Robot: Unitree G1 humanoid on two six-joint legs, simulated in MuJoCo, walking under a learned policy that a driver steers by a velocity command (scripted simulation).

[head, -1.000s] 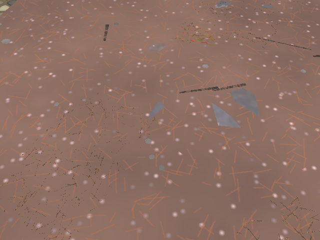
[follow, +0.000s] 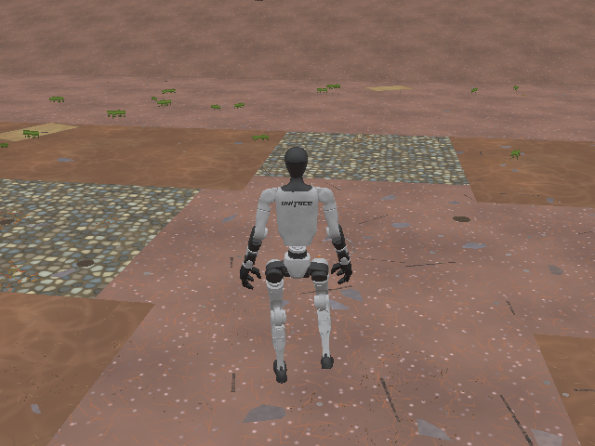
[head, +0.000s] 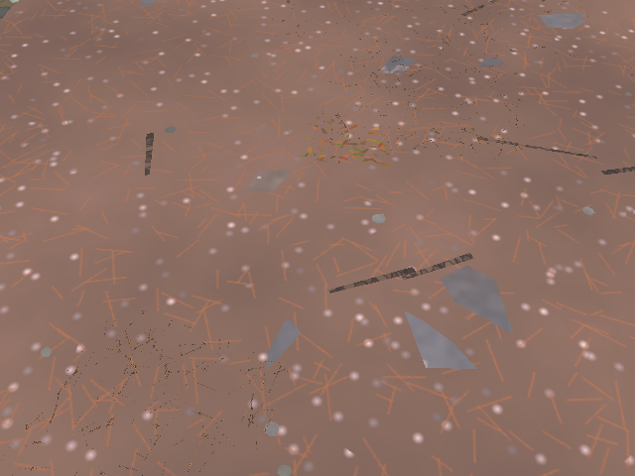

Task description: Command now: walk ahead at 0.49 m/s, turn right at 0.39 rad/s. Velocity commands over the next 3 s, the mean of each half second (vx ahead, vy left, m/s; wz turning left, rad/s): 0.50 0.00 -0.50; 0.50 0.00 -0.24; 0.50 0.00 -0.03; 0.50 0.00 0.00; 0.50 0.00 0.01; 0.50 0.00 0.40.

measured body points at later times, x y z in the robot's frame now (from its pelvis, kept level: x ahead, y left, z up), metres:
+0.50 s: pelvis +0.28 -0.08 -0.01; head +0.32 -0.09 +0.44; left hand +0.46 +0.16 -0.13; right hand +0.32 -0.37 -0.13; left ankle +0.25 +0.10 -0.64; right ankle +0.32 -0.14 -0.74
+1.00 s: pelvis +0.59 -0.11 -0.01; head +0.62 -0.11 +0.44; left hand +0.75 +0.12 -0.14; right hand +0.60 -0.40 -0.12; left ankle +0.67 -0.04 -0.74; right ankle +0.43 -0.19 -0.65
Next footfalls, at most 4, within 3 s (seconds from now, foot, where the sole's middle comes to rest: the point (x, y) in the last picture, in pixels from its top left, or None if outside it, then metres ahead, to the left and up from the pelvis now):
0.34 right None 0.36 -0.15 -0.78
0.86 left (349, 378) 0.71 -0.06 -0.78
1.40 right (481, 309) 0.90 -0.40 -0.78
1.92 left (419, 203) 1.26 -0.28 -0.78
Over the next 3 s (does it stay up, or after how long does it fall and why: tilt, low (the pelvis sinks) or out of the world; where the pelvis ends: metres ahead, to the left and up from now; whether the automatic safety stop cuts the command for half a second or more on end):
stays up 1.62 -0.54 -0.03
